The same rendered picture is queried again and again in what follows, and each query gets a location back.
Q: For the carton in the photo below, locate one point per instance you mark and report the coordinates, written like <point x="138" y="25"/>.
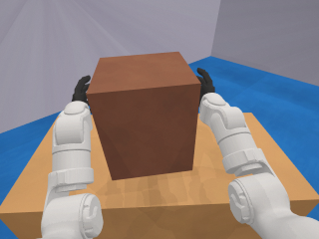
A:
<point x="145" y="109"/>

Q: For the robot right upper arm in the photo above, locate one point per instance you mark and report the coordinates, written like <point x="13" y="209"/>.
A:
<point x="260" y="201"/>

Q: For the robot right forearm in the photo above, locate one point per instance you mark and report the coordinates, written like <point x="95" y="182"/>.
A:
<point x="240" y="154"/>

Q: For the robot right hand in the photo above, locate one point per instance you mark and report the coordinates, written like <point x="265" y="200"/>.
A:
<point x="206" y="83"/>

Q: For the pedestal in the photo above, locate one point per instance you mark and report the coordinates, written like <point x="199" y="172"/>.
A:
<point x="191" y="204"/>

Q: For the robot left hand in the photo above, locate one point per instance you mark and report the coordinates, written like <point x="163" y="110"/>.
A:
<point x="79" y="94"/>

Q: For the robot left forearm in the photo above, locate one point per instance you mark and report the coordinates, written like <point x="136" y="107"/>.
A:
<point x="71" y="149"/>

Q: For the robot left upper arm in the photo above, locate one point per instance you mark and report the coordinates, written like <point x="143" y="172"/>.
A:
<point x="73" y="217"/>

